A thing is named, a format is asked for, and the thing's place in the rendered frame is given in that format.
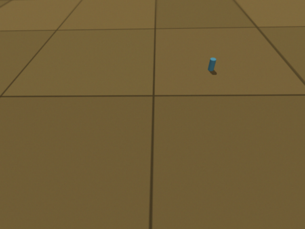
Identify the can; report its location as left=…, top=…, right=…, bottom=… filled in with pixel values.
left=208, top=58, right=216, bottom=71

